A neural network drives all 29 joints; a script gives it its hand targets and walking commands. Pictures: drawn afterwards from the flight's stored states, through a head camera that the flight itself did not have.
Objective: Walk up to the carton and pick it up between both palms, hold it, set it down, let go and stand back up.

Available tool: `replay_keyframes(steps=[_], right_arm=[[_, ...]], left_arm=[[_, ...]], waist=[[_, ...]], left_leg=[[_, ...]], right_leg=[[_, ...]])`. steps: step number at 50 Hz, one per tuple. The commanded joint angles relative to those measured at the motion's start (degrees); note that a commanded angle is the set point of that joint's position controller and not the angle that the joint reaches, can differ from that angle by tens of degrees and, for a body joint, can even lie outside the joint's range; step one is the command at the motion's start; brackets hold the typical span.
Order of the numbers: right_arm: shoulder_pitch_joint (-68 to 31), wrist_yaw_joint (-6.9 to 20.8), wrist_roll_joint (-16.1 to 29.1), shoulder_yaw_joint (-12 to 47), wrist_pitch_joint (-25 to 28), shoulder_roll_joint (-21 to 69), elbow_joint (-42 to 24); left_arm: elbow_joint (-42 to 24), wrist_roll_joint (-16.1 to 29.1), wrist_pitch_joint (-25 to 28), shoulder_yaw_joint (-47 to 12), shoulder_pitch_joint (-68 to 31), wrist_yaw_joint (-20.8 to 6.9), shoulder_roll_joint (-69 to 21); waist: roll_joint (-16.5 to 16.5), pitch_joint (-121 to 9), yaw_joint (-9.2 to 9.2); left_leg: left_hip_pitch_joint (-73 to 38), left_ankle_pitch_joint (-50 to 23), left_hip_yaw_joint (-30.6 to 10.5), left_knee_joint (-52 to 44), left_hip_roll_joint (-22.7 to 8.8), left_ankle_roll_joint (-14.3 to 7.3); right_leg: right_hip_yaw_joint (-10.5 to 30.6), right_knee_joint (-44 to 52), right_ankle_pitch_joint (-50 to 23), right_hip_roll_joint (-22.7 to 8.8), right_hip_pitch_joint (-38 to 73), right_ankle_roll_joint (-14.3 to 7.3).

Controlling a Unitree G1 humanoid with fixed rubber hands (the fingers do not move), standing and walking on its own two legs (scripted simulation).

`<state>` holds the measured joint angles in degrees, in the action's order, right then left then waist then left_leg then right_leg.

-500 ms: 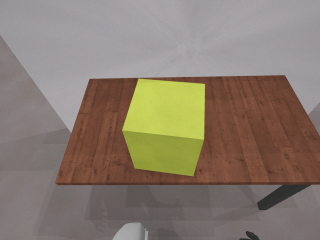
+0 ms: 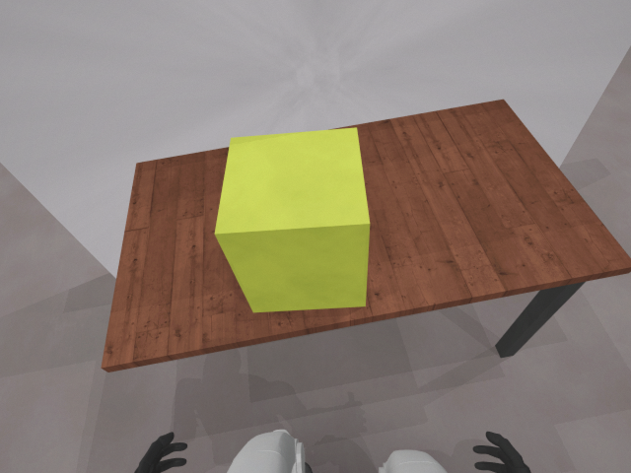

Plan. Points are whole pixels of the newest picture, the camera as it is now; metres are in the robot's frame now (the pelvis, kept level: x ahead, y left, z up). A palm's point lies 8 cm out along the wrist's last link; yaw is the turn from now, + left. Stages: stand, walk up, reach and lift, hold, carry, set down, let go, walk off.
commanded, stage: walk up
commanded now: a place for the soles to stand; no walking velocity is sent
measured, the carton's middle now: (301, 226) +0.49 +0.05 -0.06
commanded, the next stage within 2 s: stand in 0.20 s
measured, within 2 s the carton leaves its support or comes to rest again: neither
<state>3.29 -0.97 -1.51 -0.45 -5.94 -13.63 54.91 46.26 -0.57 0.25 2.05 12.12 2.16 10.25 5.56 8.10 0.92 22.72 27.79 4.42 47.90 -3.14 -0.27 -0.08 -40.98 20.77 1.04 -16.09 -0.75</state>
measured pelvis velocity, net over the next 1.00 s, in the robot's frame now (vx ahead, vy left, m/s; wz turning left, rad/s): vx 0.00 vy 0.02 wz -0.07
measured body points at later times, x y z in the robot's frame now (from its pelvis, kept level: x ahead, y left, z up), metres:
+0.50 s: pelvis -0.02 +0.03 +0.02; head -0.03 +0.04 +0.47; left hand +0.03 +0.27 -0.13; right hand -0.01 -0.21 -0.13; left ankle -0.02 +0.17 -0.71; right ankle +0.02 -0.12 -0.71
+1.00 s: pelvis +0.00 +0.02 +0.02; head +0.01 +0.03 +0.47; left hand +0.06 +0.26 -0.13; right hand +0.02 -0.23 -0.13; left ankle -0.02 +0.17 -0.71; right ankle +0.02 -0.12 -0.71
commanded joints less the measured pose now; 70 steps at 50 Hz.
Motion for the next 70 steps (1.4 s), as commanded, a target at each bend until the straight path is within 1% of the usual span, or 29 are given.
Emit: replay_keyframes(steps=[1,4,6,7,9,10,11,12,15,16,21,25,33,36,37,39,41,44,46,47,49,54,59,62,63,65,66,68,70], right_arm=[[1.59,0.95,0.16,-1.18,1.7,-6.29,-3.07],[5.55,1.09,0.47,-0.53,3.56,-3.79,-1.78],[5.98,0.83,0.52,-0.36,4.74,-2.7,-1.81],[9.84,0.54,0.63,-0.48,5.48,-2.43,-1.05],[11.8,0.25,0.82,-0.95,6.56,-6.31,-0.7],[8.71,0.25,1.31,-1.09,6.74,-9.14,-1.48],[5.27,0.65,1.35,-1.83,6.37,-10.41,-1.41],[3.98,0.97,1.42,-1.33,5.93,-8.73,-1.8],[6.69,0.84,1.08,-0.09,5.97,-6.06,-1.33],[7.84,0.86,1.5,-0.13,6.34,-6.74,-0.77],[11.55,0.68,1.62,-0.77,6.34,-7.55,1.41],[12.72,0.56,1.69,-1.07,6.33,-7.17,1.51],[13.58,0.24,0.92,-0.27,6.46,-6.82,2.94],[13.43,0.07,0.77,0.32,6.5,-6.3,3.72],[13.08,-0.02,0.74,0.0,6.51,-6.88,3.3],[14.23,-0.23,0.99,0.38,6.4,-5.99,3.88],[13.09,-0.4,0.45,0.33,6.17,-6.97,4.28],[12.76,-0.3,1.22,0.75,6.61,-6.64,4.38],[12.89,-0.38,0.86,1.13,6.5,-6.35,4.77],[12.05,-0.36,0.78,0.83,6.36,-7.18,4.61],[12.51,-0.3,1.03,1.07,6.13,-6.94,4.87],[12.92,-0.15,1.46,1.04,6.13,-6.57,5.37],[12.87,-0.28,1.21,0.82,6.34,-8.32,4.85],[11.92,-0.18,1.03,0.82,6.12,-8.64,4.28],[12.44,-0.17,1.11,0.91,6.06,-8.4,4.12],[12.61,-0.21,1.02,0.46,6.21,-8.51,3.92],[13.77,-0.27,1.32,0.85,6.21,-8.58,3.74],[12.22,-0.15,1.27,0.79,6.01,-8.7,4.0],[12.78,-0.11,1.18,1.06,5.85,-7.83,4.02]], left_arm=[[-4.81,-0.77,1.05,2.19,-1.61,1.21,11.15],[-4.04,-0.47,1.11,1.84,-0.82,-0.18,9.69],[-3.81,-0.21,0.87,1.27,-1.24,-0.83,9.89],[-2.55,-1.18,0.48,1.58,-0.55,-1.22,10.52],[-1.49,-0.71,0.43,-0.13,2.41,-2.02,6.83],[-0.86,-0.74,0.17,-0.65,5.09,-2.18,5.36],[-0.34,-0.71,-0.26,-0.68,4.68,-1.57,4.84],[0.0,-0.77,-0.28,-0.39,3.99,-1.4,6.02],[2.54,0.11,0.78,-0.03,4.43,-1.79,9.83],[3.2,0.02,1.01,-0.16,3.86,-1.89,9.35],[5.94,-0.34,1.07,-1.35,5.32,-1.58,9.15],[8.12,-0.24,1.71,-2.07,5.64,-1.17,9.64],[10.18,0.38,1.98,-2.3,7.01,-0.93,10.82],[9.51,0.34,1.87,-1.88,6.69,-0.83,11.86],[9.51,0.61,1.95,-2.2,6.22,-0.7,10.84],[10.05,0.26,1.82,-2.07,6.02,-0.82,11.23],[9.51,-0.17,1.54,-1.85,7.54,-0.75,10.97],[9.29,-0.24,1.63,-1.73,6.8,-0.54,11.17],[9.85,-0.22,1.19,-1.85,6.15,-0.61,10.96],[9.6,-0.01,1.1,-2.2,5.96,-0.6,9.03],[10.26,0.2,0.9,-1.9,5.81,-0.5,10.99],[10.49,0.13,0.88,-1.96,4.27,-0.53,11.11],[10.43,-0.1,0.75,-2.53,4.09,-0.46,10.8],[11.23,0.2,0.8,-3.0,5.19,-0.61,10.57],[11.16,0.35,0.85,-2.77,4.13,-0.53,11.15],[11.45,0.43,0.84,-2.94,3.81,-0.51,10.72],[11.87,0.32,0.57,-3.08,3.27,-0.46,10.81],[11.88,0.34,0.61,-3.19,4.19,-0.49,10.59],[12.15,0.39,0.45,-3.18,3.6,-0.42,11.72]], waist=[[-16.54,-1.22,-1.02],[-16.14,-7.63,-0.63],[-12.63,-8.76,-0.19],[-14.5,-11.25,0.33],[-6.47,-12.75,-0.31],[-2.41,-11.19,-3.09],[1.43,-7.93,-3.86],[1.05,-4.7,-4.05],[-0.71,-3.18,-2.44],[2.97,-2.42,-2.26],[3.22,-0.43,-1.0],[-5.35,-1.14,-0.24],[-11.15,-6.59,0.04],[-8.85,-8.35,-0.12],[-9.72,-7.61,0.05],[-12.79,-8.44,0.62],[-6.79,-9.57,-1.11],[-7.01,-10.5,-0.75],[-8.15,-6.87,-0.98],[-3.47,-6.95,-1.42],[-6.01,-4.27,-0.79],[-2.1,-3.16,-0.44],[-4.39,-3.2,-1.06],[-2.47,-3.84,-1.11],[-6.25,-3.51,-0.99],[-5.9,-4.73,-0.79],[-8.54,-3.64,-0.66],[-6.23,-4.33,-0.75],[-8.29,-3.36,-0.42]], left_leg=[[1.79,5.16,-9.0,2.81,-0.68,1.9],[-3.95,0.75,-4.76,-8.6,1.75,1.72],[-10.32,-12.06,-2.24,-19.35,2.61,1.53],[-13.88,-16.29,-2.91,-25.57,2.72,1.51],[-15.38,-20.71,-14.33,-27.64,-4.92,-0.72],[-10.59,-10.25,-20.67,-29.99,-8.57,-3.33],[-0.4,2.42,-20.77,-31.47,-9.91,-5.37],[5.48,10.53,-18.69,-33.85,-7.42,-4.39],[-2.48,0.17,-11.45,-30.13,-2.16,-1.4],[-4.13,-0.89,-11.32,-29.56,-1.99,-1.22],[-2.43,7.26,-12.9,-33.75,-3.58,-1.89],[-6.18,0.04,-12.04,-30.41,-3.18,-2.65],[-13.56,-13.44,-7.2,-24.09,-0.84,-1.65],[-14.75,-15.89,-6.41,-23.6,-1.18,-1.28],[-13.71,-19.34,-6.61,-23.43,-1.73,-1.29],[-13.92,-19.38,-6.03,-23.03,-1.52,-0.69],[-14.99,-17.81,-5.42,-22.93,-1.21,-1.45],[-13.76,-22.87,-5.87,-23.33,-1.93,-1.37],[-12.39,-23.56,-5.94,-24.26,-2.8,-1.06],[-12.23,-22.28,-6.44,-24.57,-2.53,-1.59],[-11.87,-22.19,-6.03,-24.22,-2.62,-1.37],[-12.08,-18.54,-6.24,-25.66,-2.59,-1.72],[-9.88,-19.19,-7.24,-27.26,-3.68,-1.96],[-12.03,-16.17,-6.58,-27.13,-3.13,-2.6],[-11.45,-16.86,-6.44,-27.03,-3.53,-2.22],[-12.18,-16.23,-5.81,-27.07,-2.7,-1.7],[-11.17,-15.3,-6.77,-27.67,-3.13,-2.17],[-11.29,-13.11,-6.58,-27.83,-3.03,-2.19],[-11.14,-9.42,-6.77,-28.48,-2.65,-1.99]], right_leg=[[22.0,22.17,-3.78,-15.85,-3.68,-11.55],[15.1,19.04,-5.53,-11.04,2.03,-8.02],[12.54,15.42,-8.96,-8.45,-0.6,-5.97],[10.99,12.06,-10.6,-7.09,2.11,-5.07],[7.52,5.21,-9.63,-4.19,-1.12,-1.73],[5.37,6.51,0.48,-1.01,-1.02,-0.38],[3.97,9.26,2.2,-2.28,4.32,0.15],[5.27,11.09,1.71,-2.47,8.38,-0.16],[9.39,14.58,-2.96,-4.47,2.28,-1.8],[8.75,15.25,-3.59,-4.27,0.7,-1.71],[5.95,14.58,-0.87,-2.99,0.9,-0.09],[7.35,15.99,-4.97,-3.73,-0.58,-0.06],[10.19,19.13,-11.16,-5.72,-0.61,-0.97],[10.66,18.51,-15.11,-6.25,1.63,-1.79],[9.56,17.27,-21.34,-6.06,2.14,-1.64],[8.89,17.17,-20.37,-5.89,2.19,-1.64],[9.97,17.38,-19.56,-6.09,2.93,-1.94],[8.68,14.57,-26.5,-5.89,5.57,-2.11],[7.92,14.11,-23.76,-5.42,3.66,-1.89],[8.48,14.52,-22.8,-5.68,4.36,-1.78],[9.02,15.39,-22.69,-5.47,2.15,-2.2],[9.09,15.46,-18.21,-4.94,1.31,-1.98],[7.64,13.75,-18.23,-4.18,3.13,-1.07],[8.97,15.59,-16.48,-4.25,1.59,-1.39],[8.7,15.31,-17.29,-4.41,2.55,-1.45],[8.64,14.45,-18.15,-4.65,2.59,-0.59],[8.45,14.73,-16.62,-4.22,2.28,-0.66],[8.73,15.63,-15.23,-4.2,2.7,-0.29],[8.95,17.17,-8.92,-4.03,0.96,-0.43]])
